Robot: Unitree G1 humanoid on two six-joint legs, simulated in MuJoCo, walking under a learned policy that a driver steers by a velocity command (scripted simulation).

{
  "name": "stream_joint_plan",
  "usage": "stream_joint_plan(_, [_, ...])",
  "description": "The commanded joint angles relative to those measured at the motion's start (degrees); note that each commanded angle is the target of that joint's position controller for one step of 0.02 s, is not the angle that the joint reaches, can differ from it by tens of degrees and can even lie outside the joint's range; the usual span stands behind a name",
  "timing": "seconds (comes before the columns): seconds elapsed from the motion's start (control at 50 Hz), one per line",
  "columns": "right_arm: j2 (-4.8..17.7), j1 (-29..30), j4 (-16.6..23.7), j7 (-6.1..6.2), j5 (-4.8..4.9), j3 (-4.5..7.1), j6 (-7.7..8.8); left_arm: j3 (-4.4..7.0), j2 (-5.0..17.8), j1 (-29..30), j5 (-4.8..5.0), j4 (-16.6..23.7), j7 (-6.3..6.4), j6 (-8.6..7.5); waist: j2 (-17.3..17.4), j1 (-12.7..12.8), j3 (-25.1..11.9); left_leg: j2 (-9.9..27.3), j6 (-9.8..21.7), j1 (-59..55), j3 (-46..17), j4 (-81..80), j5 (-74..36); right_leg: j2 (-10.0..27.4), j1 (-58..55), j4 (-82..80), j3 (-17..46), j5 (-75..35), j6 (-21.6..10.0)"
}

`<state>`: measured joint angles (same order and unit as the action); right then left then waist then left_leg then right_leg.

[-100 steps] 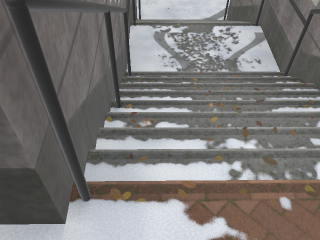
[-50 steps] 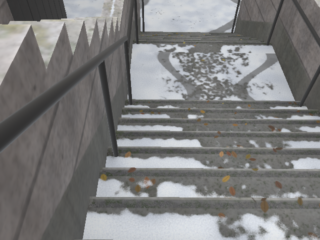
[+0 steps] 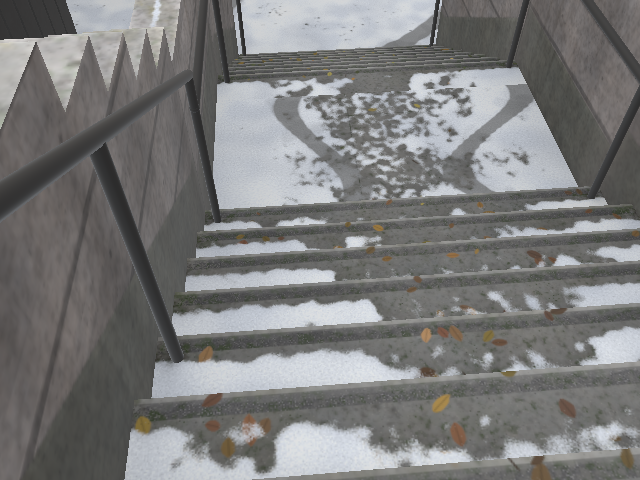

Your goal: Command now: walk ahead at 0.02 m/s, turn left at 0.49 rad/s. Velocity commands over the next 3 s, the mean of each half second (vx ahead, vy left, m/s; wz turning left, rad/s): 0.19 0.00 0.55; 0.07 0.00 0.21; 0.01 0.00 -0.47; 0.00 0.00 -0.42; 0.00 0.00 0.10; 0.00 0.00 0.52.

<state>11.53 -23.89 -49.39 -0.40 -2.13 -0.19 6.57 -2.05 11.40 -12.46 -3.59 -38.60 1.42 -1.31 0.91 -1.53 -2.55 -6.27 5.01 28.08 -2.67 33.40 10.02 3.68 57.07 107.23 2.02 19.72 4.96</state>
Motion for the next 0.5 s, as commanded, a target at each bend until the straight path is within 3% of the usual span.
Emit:
stream_joint_plan(0.02, [4.29, -8.25, 2.33, 1.51, 0.33, 0.85, 0.85, -0.22, 1.81, -3.83, 0.43, 3.73, -0.08, 0.27, 1.2, -1.95, -0.97, 16.36, 12.26, -11.94, -23.99, -9.74, 1.92, 1.83, 8.69, -11.41, 1.03, -7.86, 1.7])
stream_joint_plan(0.04, [3.93, -7.21, 2.45, 1.65, 0.39, 0.76, 0.92, -0.52, 0.59, -2.64, 0.37, 4.71, -0.28, 0.7, 1.62, -1.0, 0.2, 15.6, 11.79, -9.17, -25.08, -11.07, 4.28, 2.97, 4.85, -20.83, 0.51, -8.88, 2.02])
stream_joint_plan(0.06, [6.49, -4.97, 3.32, 2.01, -0.04, 1.69, 0.63, -0.66, 0.77, -1.18, -0.14, 6.08, -0.84, 1.35, 0.66, -1.25, 0.62, 14.76, 11.62, -6.15, -25.55, -12.62, 7.26, 2.56, -0.55, -30.18, -0.68, -8.04, 3.0])
stream_joint_plan(0.08, [7.95, -2.54, 4.48, 1.62, 0.78, 2.3, 0.31, -0.36, 0.3, -1.2, -0.64, 5.76, -1.59, 2.05, 2.44, 0.29, 0.62, 13.6, 10.44, -0.22, -24.83, -16.75, 17.25, 1.43, -11.12, -39.74, -2.76, -0.67, 3.16])
stream_joint_plan(0.1, [10.47, -2.56, 5.07, 1.27, 0.8, 3.19, 0.21, 0.12, 0.91, 0.58, -1.13, 5.84, -2.4, 2.66, 3.46, -0.01, 1.22, 13.76, 9.5, 2.19, -27.12, -19.3, 24.56, -0.25, -17.22, -44.71, -4.44, 3.57, 3.21])
stream_joint_plan(0.14, [13.51, 0.17, 7.83, 0.13, 0.75, 4.38, 0.13, 0.77, 1.85, -0.69, -1.22, 4.75, -3.22, 3.28, 5.61, 0.16, 0.55, 14.96, 9.59, 2.58, -29.05, -21.6, 30.5, -3.35, -26.13, -51.93, -5.47, 6.56, 2.05])
stream_joint_plan(0.16, [12.52, 2.35, 9.15, -0.34, 0.85, 4.13, 0.41, 1.1, 2.48, -2.12, -0.84, 4.44, -2.96, 2.73, 6.86, 1.15, -0.42, 15.95, 9.53, 1.21, -31.08, -21.04, 30.51, -3.7, -29.48, -53.34, -3.8, 6.36, 0.5])
stream_joint_plan(0.2, [12.2, 7.22, 12.44, -0.1, 1.05, 4.69, -0.19, 1.98, 3.99, -0.35, 0.75, 5.32, -2.81, 1.47, 5.08, 0.88, -0.46, 15.29, 9.18, -7.8, -31.32, -17.31, 31.3, -4.26, -31.51, -77.77, -0.44, 2.1, -2.33])
stream_joint_plan(0.22, [11.29, 6.58, 12.3, -0.75, 1.57, 4.41, -1.03, 3.2, 5.78, -1.26, 1.65, 4.61, -2.59, 0.44, 5.97, 1.83, -1.29, 14.04, 9.43, -7.29, -31.35, -15.22, 30.9, -4.64, -38.72, -83.36, -2.76, -1.52, -3.88])
stream_joint_plan(0.24, [7.66, 4.8, 12.18, -0.73, 1.07, 3.37, -1.41, 4.59, 7.44, -7.93, 1.49, 2.03, -2.0, -1.03, 4.83, 4.12, -3.25, 11.6, 6.8, 0.87, -29.68, -8.71, 28.75, -0.85, -53.76, -83.07, 0.2, -1.89, -6.81])
stream_joint_plan(0.26, [2.81, 2.04, 12.27, -0.6, 2.19, 2.24, -0.94, 5.41, 8.33, -19.48, 0.81, -1.11, -0.91, -2.67, 0.02, 7.64, -5.51, 7.04, 3.59, 12.98, -25.39, 1.94, 25.28, 6.24, -69.06, -80.84, 6.16, -0.36, -10.71])
stream_joint_plan(0.28, [-3.53, 8.39, 19.29, -1.05, 2.01, 0.57, -1.57, 7.13, 14.14, -26.53, -1.96, -2.52, -0.3, -3.58, -15.13, 11.76, 3.43, -7.59, -2.79, 48.4, -14.64, 15.31, 23.8, 21.81, -79.6, -90.09, 40.07, 13.31, -25.34])
stream_joint_plan(0.3, [-2.41, 12.23, 18.56, -0.1, -0.75, 0.93, -2.02, 6.2, 11.45, -26.26, -4.51, -2.91, -1.72, -2.77, -3.47, 12.41, 11.22, -3.48, -4.16, 63.58, -21.33, 22.49, 13.69, 25.09, -80.5, -94.75, 46.37, 15.95, -24.97])
stream_joint_plan(0.32, [-1.69, 10.57, 16.32, 0.79, -0.86, 1.11, -2.65, 5.97, 10.07, -19.77, -2.71, -2.68, -3.51, -2.14, -4.24, 8.47, 10.4, -1.76, -4.97, 64.78, -19.9, 25.86, 4.72, 22.57, -75.28, -94.13, 38.29, 18.3, -21.84])
stream_joint_plan(0.34, [0.7, 8.29, 14.32, 1.48, -0.96, 1.34, -3.23, 5.34, 6.79, -11.8, 0.51, -0.9, -4.13, -2.28, -8.09, 4.9, 6.02, 1.12, -6.0, 57.77, -13.47, 32.91, 2.48, 18.35, -66.37, -93.09, 28.07, 15.85, -19.19])
stream_joint_plan(0.36, [1.17, 3.72, 12.16, 1.4, -2.11, 0.82, -3.19, 4.12, 2.27, -8.4, 2.08, -0.66, -4.01, -3.24, -9.19, 1.93, 1.84, 2.63, -5.61, 48.42, -8.18, 45.07, -1.42, 13.38, -56.42, -90.87, 18.98, 7.74, -15.27])
stream_joint_plan(0.38, [0.6, -1.6, 11.03, -0.18, -3.38, -0.5, -3.18, 3.42, -0.21, -4.07, 0.76, -0.4, -3.0, -4.31, -7.02, -3.03, -0.38, 4.36, -5.79, 38.66, -1.75, 56.99, -6.17, 9.96, -41.86, -89.04, 11.48, -1.05, -12.46])
stream_joint_plan(0.4, [-0.46, -3.25, 10.24, -1.79, -3.79, -1.12, -2.85, 3.17, -0.06, 2.17, -2.04, 1.07, -2.15, -5.02, -3.39, -6.21, -1.07, 4.71, -5.97, 26.2, 2.07, 59.96, -10.52, 5.87, -26.56, -89.44, 3.53, -5.9, -10.64])
stream_joint_plan(0.42, [0.79, -0.86, 11.36, -3.4, -3.16, -1.01, -2.87, 3.83, 3.27, 4.38, -2.99, 0.99, -1.08, -5.98, -2.58, -5.57, 0.43, 4.37, -7.37, 17.96, 4.76, 62.1, -11.5, 4.26, -16.72, -91.78, -0.26, -5.06, -10.69])
stream_joint_plan(0.44, [1.51, 0.7, 11.94, -5.2, -2.56, -1.11, -3.34, 4.78, 7.31, 2.97, -2.73, -0.96, -0.19, -7.08, -3.73, -3.73, 2.04, 5.41, -8.18, 18.05, 3.33, 69.3, -12.02, 5.45, -15.89, -93.01, -0.5, -6.91, -11.33])
stream_joint_plan(0.46, [4.19, 5.24, 14.33, -5.66, -1.74, -0.36, -3.5, 5.0, 9.03, 2.52, -1.89, -1.53, 0.42, -8.0, -2.29, -1.5, 3.02, 6.18, -8.25, 23.59, 2.74, 63.36, -12.35, 6.11, -21.24, -93.56, -1.77, -5.24, -11.77])
stream_joint_plan(0.48, [5.61, 8.54, 15.04, -5.62, -1.48, 0.18, -3.37, 4.56, 8.64, -2.27, -1.55, -3.51, 1.02, -8.82, -2.18, 0.99, 2.9, 7.75, -7.9, 26.98, 0.56, 58.68, -14.54, 7.39, -28.2, -92.18, -1.06, -9.59, -12.07])
stream_joint_plan(0.5, [5.07, 8.92, 15.23, -5.15, -1.46, 0.11, -3.34, 4.49, 9.14, -7.45, -1.47, -5.73, 1.5, -9.33, -3.69, 2.71, 2.25, 7.98, -7.57, 33.7, -1.27, 57.05, -15.12, 9.42, -37.77, -89.69, 0.74, -16.15, -12.39])
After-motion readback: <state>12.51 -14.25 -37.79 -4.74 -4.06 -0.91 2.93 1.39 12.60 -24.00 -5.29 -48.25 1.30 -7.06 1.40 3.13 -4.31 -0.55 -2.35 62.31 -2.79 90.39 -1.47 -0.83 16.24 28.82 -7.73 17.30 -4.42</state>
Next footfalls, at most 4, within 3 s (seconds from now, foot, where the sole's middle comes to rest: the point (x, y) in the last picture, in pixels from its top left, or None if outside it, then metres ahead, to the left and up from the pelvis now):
0.24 right None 0.10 -0.16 -0.76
0.80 left None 0.13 0.11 -0.76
1.08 right None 0.18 -0.18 -0.76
1.78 left None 0.14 0.04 -0.76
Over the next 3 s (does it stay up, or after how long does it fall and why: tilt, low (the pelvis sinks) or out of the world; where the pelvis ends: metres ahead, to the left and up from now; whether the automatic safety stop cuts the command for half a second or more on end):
stays up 0.08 -0.05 0.01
